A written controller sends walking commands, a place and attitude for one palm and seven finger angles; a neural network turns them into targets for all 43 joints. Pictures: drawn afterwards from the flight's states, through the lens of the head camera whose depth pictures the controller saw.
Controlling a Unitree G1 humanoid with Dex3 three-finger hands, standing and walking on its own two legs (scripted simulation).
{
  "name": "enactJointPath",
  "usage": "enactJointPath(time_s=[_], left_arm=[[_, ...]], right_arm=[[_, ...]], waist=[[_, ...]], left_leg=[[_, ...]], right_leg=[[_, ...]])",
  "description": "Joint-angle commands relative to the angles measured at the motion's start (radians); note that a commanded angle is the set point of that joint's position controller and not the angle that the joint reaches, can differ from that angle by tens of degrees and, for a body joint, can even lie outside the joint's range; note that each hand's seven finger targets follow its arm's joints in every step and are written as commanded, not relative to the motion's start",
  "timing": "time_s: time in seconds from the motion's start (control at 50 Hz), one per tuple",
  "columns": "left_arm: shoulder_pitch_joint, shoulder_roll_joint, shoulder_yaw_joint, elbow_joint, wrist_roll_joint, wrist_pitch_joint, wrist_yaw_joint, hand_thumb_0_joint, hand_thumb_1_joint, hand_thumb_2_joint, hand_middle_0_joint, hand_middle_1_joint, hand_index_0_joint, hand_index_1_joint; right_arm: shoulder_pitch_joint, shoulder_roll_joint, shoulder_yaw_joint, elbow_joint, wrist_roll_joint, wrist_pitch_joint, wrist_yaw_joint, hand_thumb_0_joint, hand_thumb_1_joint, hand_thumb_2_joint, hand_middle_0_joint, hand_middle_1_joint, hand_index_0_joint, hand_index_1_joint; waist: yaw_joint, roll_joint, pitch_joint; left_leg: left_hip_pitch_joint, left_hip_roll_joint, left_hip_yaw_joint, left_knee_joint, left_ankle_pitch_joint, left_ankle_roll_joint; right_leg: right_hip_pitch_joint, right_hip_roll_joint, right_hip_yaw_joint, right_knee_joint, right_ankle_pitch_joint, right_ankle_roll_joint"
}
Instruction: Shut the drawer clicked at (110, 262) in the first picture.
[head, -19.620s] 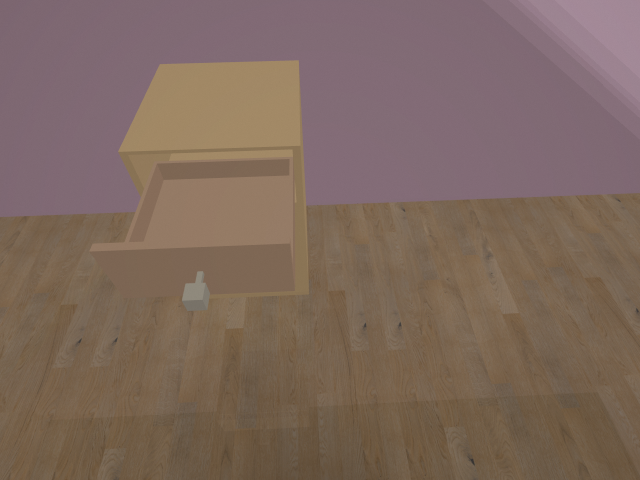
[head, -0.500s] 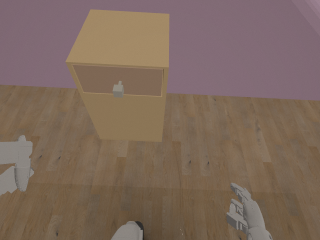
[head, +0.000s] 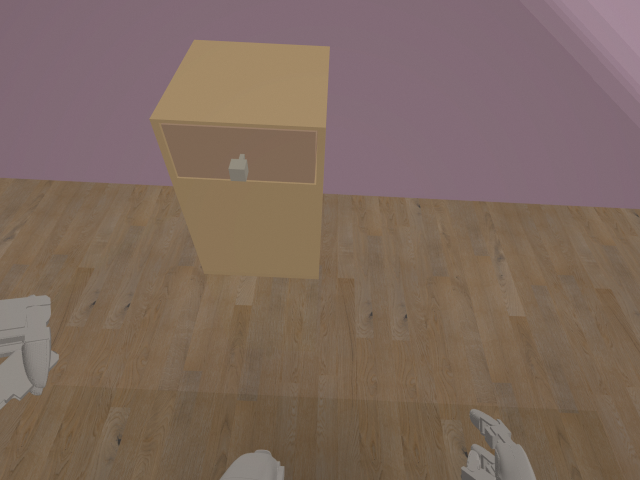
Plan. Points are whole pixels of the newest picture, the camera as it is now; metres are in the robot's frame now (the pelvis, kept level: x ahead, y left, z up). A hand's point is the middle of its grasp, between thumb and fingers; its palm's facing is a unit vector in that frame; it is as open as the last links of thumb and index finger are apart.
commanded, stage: stop stepping back and stand still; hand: left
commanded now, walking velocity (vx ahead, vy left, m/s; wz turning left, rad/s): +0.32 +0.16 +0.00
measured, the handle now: (240, 165) +0.85 +0.25 -0.19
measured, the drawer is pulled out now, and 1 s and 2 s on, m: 0.00 0.00 0.00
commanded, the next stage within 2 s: let the arm hang, fingers relaxed in 0.54 s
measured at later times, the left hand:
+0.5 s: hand out of the picture +0.12 +0.25 +0.17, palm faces +0.43 -0.81 -0.40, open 3.2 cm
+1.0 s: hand out of the picture -0.06 +0.22 -0.17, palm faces +0.10 -0.97 -0.22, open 3.4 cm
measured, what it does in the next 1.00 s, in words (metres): steps on the spot: left foot, then right foot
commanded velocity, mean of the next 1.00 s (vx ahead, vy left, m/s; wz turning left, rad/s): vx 0.06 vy -0.01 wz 0.00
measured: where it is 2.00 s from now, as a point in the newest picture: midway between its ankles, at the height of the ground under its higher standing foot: outside the picture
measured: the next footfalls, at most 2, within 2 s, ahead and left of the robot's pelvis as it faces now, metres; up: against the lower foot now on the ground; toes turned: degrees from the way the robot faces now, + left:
left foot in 0.12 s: +0.02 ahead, +0.13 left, +0.00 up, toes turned +8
right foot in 0.28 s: +0.03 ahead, -0.09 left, +0.00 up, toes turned +2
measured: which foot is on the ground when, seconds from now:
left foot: up 0.00-0.10, down 0.12-1.00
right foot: down 0.00-0.14, up 0.16-0.26, down 0.28-1.00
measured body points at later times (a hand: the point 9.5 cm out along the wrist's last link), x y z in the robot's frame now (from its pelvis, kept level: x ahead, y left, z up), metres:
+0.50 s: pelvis -0.05 +0.01 +0.00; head -0.07 +0.02 +0.45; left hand +0.09 +0.29 +0.19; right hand +0.10 -0.22 -0.09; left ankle -0.02 +0.12 -0.74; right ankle +0.01 -0.09 -0.73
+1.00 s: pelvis -0.05 +0.02 +0.00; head -0.03 +0.05 +0.45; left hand -0.06 +0.27 -0.16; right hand -0.02 -0.21 -0.14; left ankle -0.02 +0.12 -0.73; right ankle -0.01 -0.10 -0.73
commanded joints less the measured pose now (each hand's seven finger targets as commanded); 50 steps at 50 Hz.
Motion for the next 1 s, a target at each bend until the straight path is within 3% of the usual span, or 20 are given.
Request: enactJointPath(time_s=[0.0,0.06,0.12,0.16,0.24,0.28,0.3,0.34,0.4,0.42,0.46,0.5,0.56,0.6,0.62,0.64,0.72,0.8,0.92,0.98], left_arm=[[-0.066,0.148,0.087,-0.112,0.015,-0.026,0.059,0.000,0.900,0.900,-1.400,-1.600,-1.400,-1.600],[-0.067,0.144,0.074,-0.177,0.028,-0.037,0.063,0.000,0.900,0.900,-1.400,-1.600,-1.400,-1.600],[-0.045,0.169,0.091,-0.251,0.042,-0.051,0.045,0.000,0.900,0.900,-1.400,-1.600,-1.400,-1.600],[-0.066,0.176,0.126,-0.230,0.045,-0.038,0.050,0.000,0.900,0.900,-1.400,-1.600,-1.400,-1.600],[-0.085,0.127,0.095,-0.085,0.036,-0.032,0.042,0.000,0.900,0.900,-1.400,-1.600,-1.400,-1.600],[-0.116,0.150,0.105,-0.062,0.025,-0.032,0.038,0.000,0.900,0.900,-1.400,-1.600,-1.400,-1.600],[-0.148,0.148,0.093,-0.076,0.025,-0.033,0.037,0.000,0.900,0.900,-1.400,-1.600,-1.400,-1.600],[-0.148,0.129,0.070,-0.081,0.023,-0.034,0.032,0.000,0.900,0.900,-1.400,-1.600,-1.400,-1.600],[-0.119,0.124,0.060,-0.133,0.026,-0.036,0.041,0.000,0.900,0.900,-1.400,-1.600,-1.400,-1.600],[-0.117,0.130,0.061,-0.174,0.024,-0.039,0.044,0.000,0.900,0.900,-1.400,-1.600,-1.400,-1.600],[-0.122,0.138,0.071,-0.254,0.029,-0.047,0.053,0.000,0.900,0.900,-1.400,-1.600,-1.400,-1.600],[-0.110,0.145,0.106,-0.174,0.036,-0.031,0.043,0.000,0.900,0.900,-1.400,-1.600,-1.400,-1.600],[-0.108,0.134,0.103,-0.136,0.038,-0.023,0.041,0.000,0.900,0.900,-1.400,-1.600,-1.400,-1.600],[-0.104,0.129,0.096,-0.102,0.032,-0.032,0.035,0.000,0.900,0.900,-1.400,-1.600,-1.400,-1.600],[-0.180,-0.025,-0.263,0.685,0.121,0.159,-0.106,0.000,0.900,0.900,-1.400,-1.600,-1.400,-1.600],[-0.201,-0.046,-0.262,0.717,0.103,0.217,-0.123,0.000,0.900,0.900,-1.360,-1.557,-1.360,-1.557],[-0.345,-0.081,-0.301,0.899,0.094,0.242,-0.113,0.000,0.900,0.900,-1.200,-1.383,-1.200,-1.383],[-0.399,-0.082,-0.325,1.152,0.082,0.261,-0.112,0.000,0.900,0.900,-1.040,-1.210,-1.040,-1.210],[-0.321,-0.099,-0.350,1.476,0.067,0.236,-0.108,0.000,0.900,0.900,-0.800,-0.950,-0.800,-0.950],[-0.323,-0.109,-0.363,1.555,0.067,0.232,-0.108,0.000,0.900,0.900,-0.680,-0.820,-0.680,-0.820]], right_arm=[[-0.101,-0.123,-0.042,-0.166,-0.003,-0.070,-0.041,0.000,-0.900,-0.900,0.200,0.300,0.200,0.300],[-0.063,-0.133,-0.037,-0.148,-0.012,-0.114,-0.042,0.000,-0.900,-0.900,0.200,0.300,0.200,0.300],[-0.037,-0.165,-0.051,-0.161,-0.010,-0.138,-0.036,0.000,-0.900,-0.900,0.200,0.300,0.200,0.300],[-0.032,-0.115,-0.041,-0.143,0.003,-0.135,-0.033,0.000,-0.900,-0.900,0.200,0.300,0.200,0.300],[-0.050,-0.147,-0.043,-0.120,0.004,-0.124,-0.027,0.000,-0.900,-0.900,0.200,0.300,0.200,0.300],[-0.053,-0.135,-0.055,-0.125,0.004,-0.108,-0.025,0.000,-0.900,-0.900,0.200,0.300,0.200,0.300],[-0.047,-0.131,-0.061,-0.118,0.001,-0.101,-0.020,0.000,-0.900,-0.900,0.200,0.300,0.200,0.300],[-0.036,-0.126,-0.051,-0.111,-0.002,-0.090,-0.013,0.000,-0.900,-0.900,0.200,0.300,0.200,0.300],[-0.053,-0.109,-0.021,-0.124,-0.011,-0.092,-0.029,0.000,-0.900,-0.900,0.200,0.300,0.200,0.300],[-0.052,-0.122,-0.021,-0.132,-0.015,-0.101,-0.037,0.000,-0.900,-0.900,0.200,0.300,0.200,0.300],[-0.063,-0.153,-0.032,-0.161,-0.016,-0.106,-0.040,0.000,-0.900,-0.900,0.200,0.300,0.200,0.300],[-0.075,-0.120,-0.024,-0.140,-0.013,-0.107,-0.029,0.000,-0.900,-0.900,0.200,0.300,0.200,0.300],[-0.083,-0.118,-0.016,-0.142,-0.004,-0.114,-0.025,0.000,-0.900,-0.900,0.200,0.300,0.200,0.300],[-0.078,-0.124,-0.023,-0.135,-0.005,-0.108,-0.022,0.000,-0.900,-0.900,0.200,0.300,0.200,0.300],[-0.078,-0.236,-0.075,0.082,-0.020,-0.099,0.052,0.000,-0.900,-0.900,0.200,0.300,0.200,0.300],[0.029,-0.124,-0.065,0.075,-0.006,-0.033,0.057,0.000,-0.900,-0.900,0.200,0.300,0.200,0.300],[0.063,-0.121,-0.040,0.082,-0.042,0.049,0.052,0.000,-0.900,-0.900,0.200,0.300,0.200,0.300],[0.011,-0.148,-0.025,0.148,-0.053,0.059,0.048,0.000,-0.900,-0.900,0.200,0.300,0.200,0.300],[0.062,-0.113,-0.020,0.272,-0.035,0.055,0.026,0.000,-0.900,-0.900,0.200,0.300,0.200,0.300],[0.117,-0.103,-0.025,0.319,-0.028,0.058,0.019,0.000,-0.900,-0.900,0.200,0.300,0.200,0.300]], waist=[[-0.022,-0.153,-0.062],[-0.026,-0.043,-0.059],[0.006,0.229,-0.126],[-0.015,0.360,-0.058],[-0.006,0.044,0.027],[-0.015,-0.218,-0.001],[-0.008,-0.227,-0.006],[-0.028,-0.149,-0.013],[-0.036,-0.059,-0.035],[-0.034,0.025,-0.022],[-0.019,0.273,-0.045],[-0.012,0.234,-0.044],[-0.003,0.171,0.013],[-0.013,0.023,0.015],[-0.031,-0.053,-0.035],[-0.052,-0.096,-0.123],[-0.038,-0.257,-0.034],[-0.006,0.142,0.050],[0.017,0.242,-0.069],[0.003,0.126,-0.053]], left_leg=[[0.224,0.041,0.009,-0.176,-0.085,0.035],[0.310,0.025,0.043,-0.576,-0.036,0.073],[0.345,0.193,-0.115,-0.685,0.080,0.143],[0.182,0.269,-0.240,-0.779,-0.264,0.175],[0.013,0.161,-0.087,-0.524,-0.222,0.112],[0.020,0.000,0.042,-0.156,-0.174,0.053],[0.041,-0.003,0.039,-0.031,-0.131,0.046],[0.098,0.039,0.001,-0.063,-0.086,0.049],[0.355,0.025,0.066,-0.416,-0.035,0.065],[0.375,0.053,0.012,-0.551,-0.090,0.082],[0.341,0.277,-0.320,-0.730,-0.127,0.172],[0.169,0.296,-0.290,-0.789,-0.272,0.164],[0.047,0.225,-0.145,-0.673,-0.207,0.126],[0.079,0.126,-0.066,-0.539,-0.130,0.082],[0.088,0.064,-0.011,-0.254,0.044,0.047],[0.215,0.053,-0.001,-0.246,-0.008,0.022],[0.223,0.044,-0.030,-0.297,0.105,0.050],[0.124,0.153,-0.203,-0.607,0.023,0.093],[0.221,0.117,-0.103,-0.651,-0.013,0.070],[0.270,0.127,-0.098,-0.643,0.027,0.072]], right_leg=[[-0.130,-0.281,0.244,-0.341,-0.414,-0.074],[-0.004,-0.212,0.166,-0.255,-0.318,-0.028],[0.050,-0.012,-0.009,0.119,-0.116,0.049],[-0.013,-0.003,-0.016,0.292,-0.222,0.048],[0.184,-0.023,0.046,-0.104,-0.176,0.027],[0.079,-0.231,0.440,-0.370,-0.497,-0.078],[0.033,-0.303,0.527,-0.439,-0.586,-0.117],[-0.022,-0.302,0.413,-0.382,-0.473,-0.143],[-0.155,-0.197,0.197,-0.302,-0.484,-0.079],[-0.148,-0.151,0.160,-0.219,-0.458,-0.051],[-0.101,0.004,0.005,0.145,-0.190,0.023],[-0.008,-0.006,0.026,0.276,-0.227,0.046],[0.167,-0.017,0.007,-0.006,-0.110,0.045],[0.161,-0.054,0.101,-0.191,-0.089,0.021],[0.022,-0.211,0.161,-0.063,0.295,-0.023],[-0.043,-0.242,0.217,-0.108,0.176,-0.056],[-0.088,-0.175,0.124,-0.139,-0.015,-0.051],[-0.022,-0.055,0.059,-0.060,-0.140,0.008],[0.143,-0.069,0.073,-0.155,-0.009,-0.011],[0.119,-0.077,0.063,-0.187,0.011,-0.012]])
